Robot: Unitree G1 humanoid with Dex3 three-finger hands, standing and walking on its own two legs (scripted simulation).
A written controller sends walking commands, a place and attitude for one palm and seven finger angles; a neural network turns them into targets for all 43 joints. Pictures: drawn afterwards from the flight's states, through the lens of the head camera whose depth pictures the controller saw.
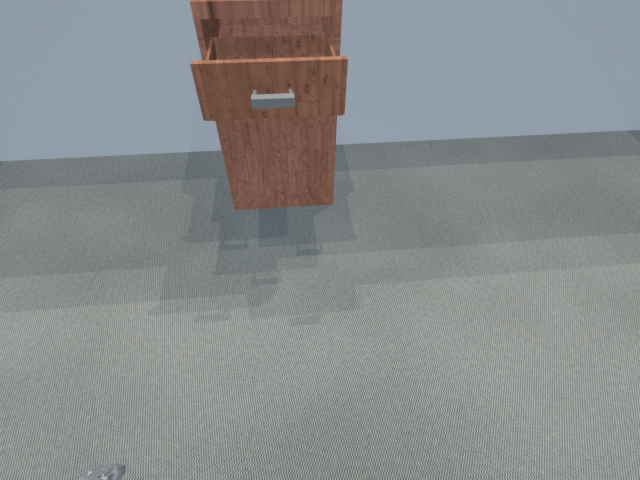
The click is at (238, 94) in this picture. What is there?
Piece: drawer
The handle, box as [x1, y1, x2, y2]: [251, 89, 294, 108]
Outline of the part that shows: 292,90 289,89 288,93 281,94 257,94 256,90 253,90 253,94 251,95 252,108 294,106 294,97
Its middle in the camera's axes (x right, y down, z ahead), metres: -0.13 -0.38 +1.04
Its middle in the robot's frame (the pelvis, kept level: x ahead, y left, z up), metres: +1.02 +0.19 -0.05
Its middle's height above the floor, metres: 0.72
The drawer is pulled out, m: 0.30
